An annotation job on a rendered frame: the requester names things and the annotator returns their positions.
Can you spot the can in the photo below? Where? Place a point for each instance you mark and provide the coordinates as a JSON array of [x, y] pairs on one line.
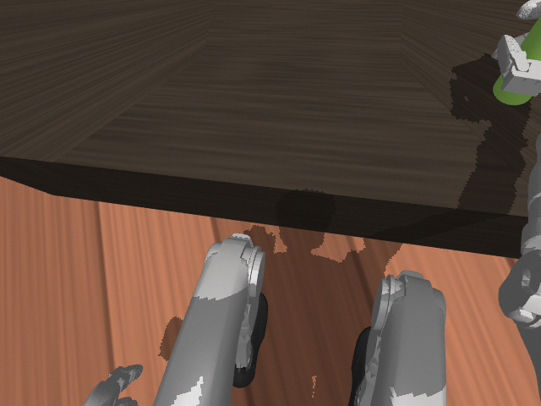
[[532, 46]]

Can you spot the left robot foot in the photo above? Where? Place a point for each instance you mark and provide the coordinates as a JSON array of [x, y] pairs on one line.
[[244, 376]]

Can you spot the right robot hand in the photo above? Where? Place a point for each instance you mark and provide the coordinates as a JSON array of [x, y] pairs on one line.
[[520, 75]]

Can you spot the right robot arm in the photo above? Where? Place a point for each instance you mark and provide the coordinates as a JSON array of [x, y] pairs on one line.
[[520, 293]]

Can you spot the left robot hand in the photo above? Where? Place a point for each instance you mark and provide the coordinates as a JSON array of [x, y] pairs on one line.
[[106, 392]]

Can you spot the right robot foot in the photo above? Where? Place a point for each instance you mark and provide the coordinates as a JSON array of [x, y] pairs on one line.
[[358, 365]]

